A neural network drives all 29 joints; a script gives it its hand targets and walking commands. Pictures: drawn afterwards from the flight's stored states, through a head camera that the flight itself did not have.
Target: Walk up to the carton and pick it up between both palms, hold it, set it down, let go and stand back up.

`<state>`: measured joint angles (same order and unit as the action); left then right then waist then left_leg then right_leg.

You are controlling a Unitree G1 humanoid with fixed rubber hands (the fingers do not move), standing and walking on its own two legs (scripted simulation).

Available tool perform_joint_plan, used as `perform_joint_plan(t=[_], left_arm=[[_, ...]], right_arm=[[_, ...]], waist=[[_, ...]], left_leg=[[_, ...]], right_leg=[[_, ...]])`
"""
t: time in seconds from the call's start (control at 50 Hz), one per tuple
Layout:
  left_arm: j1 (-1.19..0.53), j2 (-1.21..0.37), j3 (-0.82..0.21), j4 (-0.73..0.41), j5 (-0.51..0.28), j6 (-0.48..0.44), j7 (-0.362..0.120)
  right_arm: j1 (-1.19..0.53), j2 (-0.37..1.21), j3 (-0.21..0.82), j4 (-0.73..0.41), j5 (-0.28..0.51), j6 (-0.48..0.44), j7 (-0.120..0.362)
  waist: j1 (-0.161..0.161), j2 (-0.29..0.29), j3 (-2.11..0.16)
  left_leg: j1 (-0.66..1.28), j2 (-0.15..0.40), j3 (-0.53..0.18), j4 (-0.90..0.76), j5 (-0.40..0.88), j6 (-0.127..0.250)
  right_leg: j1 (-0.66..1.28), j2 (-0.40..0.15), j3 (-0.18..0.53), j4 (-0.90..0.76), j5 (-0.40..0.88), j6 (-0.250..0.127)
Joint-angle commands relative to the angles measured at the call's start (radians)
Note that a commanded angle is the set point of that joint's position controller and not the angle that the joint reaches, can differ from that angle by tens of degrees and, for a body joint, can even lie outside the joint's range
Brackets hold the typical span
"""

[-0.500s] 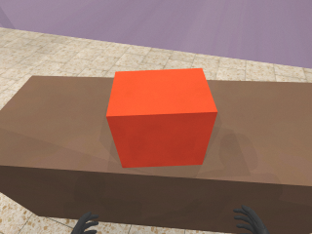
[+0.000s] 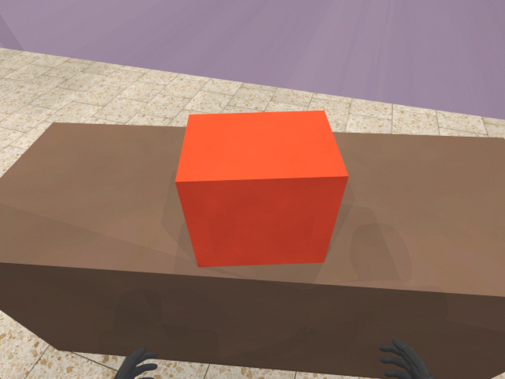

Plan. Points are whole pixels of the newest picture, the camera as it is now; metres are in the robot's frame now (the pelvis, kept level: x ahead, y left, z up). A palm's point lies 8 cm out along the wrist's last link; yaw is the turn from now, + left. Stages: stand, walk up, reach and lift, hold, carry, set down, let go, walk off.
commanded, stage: stand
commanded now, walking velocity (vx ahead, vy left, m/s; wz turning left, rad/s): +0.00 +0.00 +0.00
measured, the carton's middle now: (259, 191) +0.49 +0.00 +0.02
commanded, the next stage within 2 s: walk up in 2.00 s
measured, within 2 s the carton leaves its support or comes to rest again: neither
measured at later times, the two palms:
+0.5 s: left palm out of the picture +0.13 +0.24 -0.08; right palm out of the picture +0.12 -0.24 -0.08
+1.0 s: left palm out of the picture +0.12 +0.24 -0.08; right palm out of the picture +0.11 -0.25 -0.08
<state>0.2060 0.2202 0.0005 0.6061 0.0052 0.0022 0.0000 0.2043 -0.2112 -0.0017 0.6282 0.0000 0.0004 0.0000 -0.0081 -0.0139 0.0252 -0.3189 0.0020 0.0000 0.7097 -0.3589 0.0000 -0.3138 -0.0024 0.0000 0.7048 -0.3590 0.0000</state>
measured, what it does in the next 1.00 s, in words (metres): stands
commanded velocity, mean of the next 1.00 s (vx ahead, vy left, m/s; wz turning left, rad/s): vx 0.00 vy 0.00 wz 0.00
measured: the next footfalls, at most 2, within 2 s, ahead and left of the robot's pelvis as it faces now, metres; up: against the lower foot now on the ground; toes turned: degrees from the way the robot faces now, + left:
none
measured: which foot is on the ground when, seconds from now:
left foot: down 0.00-1.00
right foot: down 0.00-1.00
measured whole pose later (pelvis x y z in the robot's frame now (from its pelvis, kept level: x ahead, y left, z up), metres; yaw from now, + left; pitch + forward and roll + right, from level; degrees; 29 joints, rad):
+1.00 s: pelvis -0.03 +0.00 +0.00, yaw +0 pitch -4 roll +0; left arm 0.21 0.25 0.00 0.66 0.01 -0.01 0.00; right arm 0.20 -0.23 0.00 0.68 0.00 -0.01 0.00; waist 0.00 -0.02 0.03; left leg -0.31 0.00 0.00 0.70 -0.32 0.00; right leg -0.31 0.00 0.00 0.70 -0.32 0.00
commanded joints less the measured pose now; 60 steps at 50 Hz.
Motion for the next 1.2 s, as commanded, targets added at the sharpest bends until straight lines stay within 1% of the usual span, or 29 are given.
perform_joint_plan(t=[0.0, 0.06, 0.08, 0.14, 0.18, 0.22, 0.24, 0.26, 0.4, 0.42, 0.46, 0.48, 0.5, 0.54, 0.56, 0.58, 0.6, 0.64, 0.7, 0.76, 0.8, 0.82, 0.86, 0.94, 1.0, 1.06, 1.08, 1.16, 1.18], left_arm=[[-0.071, 0.253, 0.092, -0.085, 0.006, -0.049, 0.005], [-0.063, 0.251, 0.09, -0.082, 0.002, -0.05, 0.004], [-0.071, 0.26, 0.093, -0.08, 0.002, -0.049, 0.004], [-0.07, 0.242, 0.086, -0.08, -0.001, -0.05, 0.003], [-0.078, 0.256, 0.09, -0.077, -0.001, -0.049, 0.005], [-0.066, 0.264, 0.092, -0.078, 0.0, -0.054, 0.001], [-0.078, 0.261, 0.091, -0.073, 0.002, -0.054, 0.001], [-0.074, 0.262, 0.091, -0.075, 0.002, -0.055, -0.001], [-0.079, 0.271, 0.094, -0.064, -0.001, -0.056, -0.001], [-0.086, 0.262, 0.089, -0.07, -0.005, -0.055, -0.002], [-0.079, 0.277, 0.093, -0.061, -0.001, -0.058, -0.001], [-0.083, 0.275, 0.094, -0.062, -0.002, -0.058, -0.001], [-0.073, 0.279, 0.095, -0.056, -0.005, -0.057, -0.002], [-0.071, 0.281, 0.095, -0.05, -0.002, -0.057, -0.002], [-0.08, 0.279, 0.092, -0.053, -0.001, -0.057, -0.001], [-0.076, 0.275, 0.092, -0.052, -0.005, -0.058, -0.004], [-0.092, 0.278, 0.091, -0.051, -0.004, -0.059, -0.004], [-0.087, 0.276, 0.09, -0.046, -0.005, -0.058, -0.002], [-0.081, 0.289, 0.092, -0.038, -0.007, -0.061, -0.004], [-0.089, 0.281, 0.09, -0.036, -0.006, -0.062, -0.003], [-0.084, 0.291, 0.093, -0.033, -0.006, -0.06, -0.004], [-0.081, 0.29, 0.093, -0.025, -0.007, -0.06, -0.003], [-0.096, 0.283, 0.09, -0.026, -0.006, -0.06, -0.005], [-0.088, 0.287, 0.091, -0.014, -0.006, -0.062, -0.006], [-0.095, 0.291, 0.091, -0.016, -0.005, -0.06, -0.004], [-0.092, 0.294, 0.091, -0.006, -0.008, -0.061, -0.007], [-0.09, 0.29, 0.089, -0.005, -0.007, -0.059, -0.005], [-0.09, 0.298, 0.092, 0.004, -0.006, -0.06, -0.005], [-0.098, 0.293, 0.092, 0.001, -0.008, -0.06, -0.006]], right_arm=[[-0.061, -0.259, -0.085, -0.08, -0.014, -0.047, -0.006], [-0.072, -0.266, -0.083, -0.078, -0.015, -0.046, -0.007], [-0.073, -0.259, -0.084, -0.08, -0.014, -0.048, -0.005], [-0.084, -0.264, -0.084, -0.079, -0.014, -0.049, -0.003], [-0.068, -0.264, -0.083, -0.073, -0.012, -0.048, 0.0], [-0.075, -0.262, -0.082, -0.076, -0.016, -0.049, 0.001], [-0.081, -0.264, -0.083, -0.073, -0.014, -0.049, 0.003], [-0.078, -0.268, -0.084, -0.075, -0.014, -0.052, 0.003], [-0.077, -0.272, -0.083, -0.06, -0.013, -0.051, 0.006], [-0.087, -0.274, -0.086, -0.068, -0.013, -0.054, 0.004], [-0.089, -0.276, -0.085, -0.062, -0.013, -0.052, 0.006], [-0.083, -0.274, -0.085, -0.058, -0.011, -0.053, 0.008], [-0.092, -0.282, -0.087, -0.059, -0.013, -0.056, 0.006], [-0.076, -0.287, -0.087, -0.048, -0.011, -0.055, 0.008], [-0.074, -0.275, -0.083, -0.047, -0.01, -0.052, 0.007], [-0.077, -0.274, -0.081, -0.047, -0.012, -0.055, 0.006], [-0.076, -0.274, -0.084, -0.047, -0.009, -0.056, 0.007], [-0.088, -0.28, -0.085, -0.046, -0.008, -0.055, 0.008], [-0.08, -0.291, -0.085, -0.034, -0.009, -0.056, 0.006], [-0.092, -0.279, -0.083, -0.037, -0.004, -0.058, 0.008], [-0.101, -0.29, -0.085, -0.032, -0.005, -0.058, 0.005], [-0.087, -0.283, -0.084, -0.026, -0.005, -0.057, 0.006], [-0.08, -0.287, -0.086, -0.021, -0.001, -0.058, 0.005], [-0.087, -0.286, -0.084, -0.016, -0.003, -0.056, 0.004], [-0.094, -0.288, -0.083, -0.012, -0.004, -0.058, 0.005], [-0.109, -0.294, -0.085, -0.013, -0.002, -0.06, 0.004], [-0.094, -0.292, -0.082, -0.009, 0.0, -0.057, 0.005], [-0.094, -0.296, -0.079, 0.006, -0.003, -0.055, 0.004], [-0.1, -0.295, -0.082, 0.002, 0.0, -0.056, 0.003]], waist=[[-0.002, 0.025, -0.057], [0.011, 0.02, -0.031], [0.002, 0.019, -0.041], [0.01, 0.009, -0.03], [0.003, 0.005, -0.009], [0.01, 0.016, -0.001], [0.001, 0.017, 0.003], [0.005, 0.023, -0.001], [0.004, 0.02, 0.013], [0.008, 0.003, 0.018], [0.009, 0.02, 0.033], [0.001, 0.011, 0.032], [0.009, 0.024, 0.03], [0.005, 0.029, 0.037], [0.003, 0.015, 0.049], [0.006, 0.022, 0.039], [-0.003, 0.002, 0.036], [0.006, 0.017, 0.051], [0.001, 0.023, 0.041], [0.004, 0.01, 0.049], [0.007, 0.022, 0.036], [0.0, 0.014, 0.022], [0.003, -0.002, 0.03], [-0.002, 0.023, 0.027], [0.007, 0.005, 0.043], [0.007, 0.027, 0.035], [0.008, 0.013, 0.031], [0.007, 0.031, 0.04], [0.006, 0.013, 0.039]], left_leg=[[0.064, 0.09, -0.083, -0.169, 0.172, 0.04], [0.042, 0.093, -0.089, -0.172, 0.169, 0.042], [0.051, 0.093, -0.089, -0.175, 0.144, 0.043], [0.036, 0.09, -0.096, -0.183, 0.117, 0.043], [0.03, 0.088, -0.092, -0.195, 0.091, 0.036], [0.02, 0.09, -0.099, -0.199, 0.07, 0.041], [0.024, 0.089, -0.095, -0.206, 0.064, 0.037], [0.026, 0.092, -0.098, -0.207, 0.057, 0.038], [0.011, 0.094, -0.106, -0.222, 0.024, 0.039], [0.014, 0.098, -0.11, -0.225, 0.013, 0.043], [-0.004, 0.096, -0.113, -0.233, 0.008, 0.043], [0.002, 0.096, -0.111, -0.234, 0.011, 0.039], [0.001, 0.095, -0.116, -0.236, 0.012, 0.043], [0.0, 0.097, -0.12, -0.235, 0.001, 0.044], [-0.005, 0.095, -0.114, -0.237, 0.003, 0.042], [0.003, 0.098, -0.114, -0.237, 0.004, 0.046], [0.009, 0.097, -0.113, -0.238, 0.007, 0.044], [-0.008, 0.097, -0.123, -0.243, -0.002, 0.045], [0.011, 0.097, -0.114, -0.239, 0.03, 0.047], [0.003, 0.1, -0.113, -0.239, 0.05, 0.045], [0.018, 0.095, -0.108, -0.231, 0.052, 0.045], [0.033, 0.096, -0.106, -0.229, 0.055, 0.045], [0.033, 0.094, -0.109, -0.231, 0.062, 0.044], [0.031, 0.098, -0.107, -0.232, 0.058, 0.047], [0.029, 0.098, -0.112, -0.238, 0.053, 0.049], [0.017, 0.103, -0.121, -0.252, 0.05, 0.048], [0.027, 0.099, -0.112, -0.245, 0.059, 0.045], [0.021, 0.105, -0.117, -0.25, 0.06, 0.049], [0.027, 0.104, -0.116, -0.25, 0.071, 0.045]], right_leg=[[0.053, -0.09, 0.097, -0.137, 0.2, -0.055], [0.057, -0.09, 0.098, -0.152, 0.204, -0.054], [0.055, -0.093, 0.1, -0.153, 0.187, -0.054], [0.05, -0.092, 0.102, -0.165, 0.163, -0.053], [0.033, -0.093, 0.109, -0.171, 0.127, -0.055], [0.027, -0.096, 0.114, -0.181, 0.089, -0.055], [0.016, -0.096, 0.119, -0.187, 0.081, -0.056], [0.023, -0.095, 0.113, -0.19, 0.07, -0.054], [0.022, -0.093, 0.119, -0.198, 0.063, -0.053], [0.008, -0.097, 0.124, -0.202, 0.046, -0.052], [0.009, -0.099, 0.131, -0.213, 0.03, -0.052], [0.009, -0.094, 0.128, -0.21, 0.031, -0.053], [0.016, -0.097, 0.123, -0.211, 0.037, -0.052], [0.008, -0.095, 0.13, -0.219, 0.023, -0.054], [0.001, -0.098, 0.139, -0.221, 0.009, -0.055], [0.004, -0.099, 0.135, -0.223, 0.017, -0.054], [-0.004, -0.103, 0.139, -0.228, -0.003, -0.055], [0.003, -0.1, 0.136, -0.231, 0.007, -0.052], [0.007, -0.101, 0.142, -0.239, 0.026, -0.052], [0.013, -0.105, 0.142, -0.235, 0.046, -0.054], [0.013, -0.106, 0.148, -0.245, 0.043, -0.053], [0.007, -0.11, 0.154, -0.251, 0.027, -0.057], [0.002, -0.109, 0.15, -0.255, 0.016, -0.054], [0.011, -0.114, 0.153, -0.258, 0.036, -0.055], [0.002, -0.113, 0.161, -0.268, 0.006, -0.055], [0.019, -0.11, 0.148, -0.254, 0.043, -0.053], [0.027, -0.105, 0.146, -0.248, 0.054, -0.051], [0.029, -0.112, 0.151, -0.255, 0.059, -0.052], [0.018, -0.116, 0.151, -0.255, 0.056, -0.054]])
